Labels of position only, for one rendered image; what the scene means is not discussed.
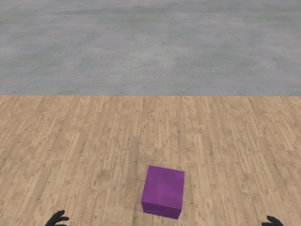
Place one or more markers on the carton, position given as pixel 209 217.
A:
pixel 163 192

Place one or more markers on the robot left hand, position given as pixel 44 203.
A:
pixel 57 218

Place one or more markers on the robot right hand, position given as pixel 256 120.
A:
pixel 274 222

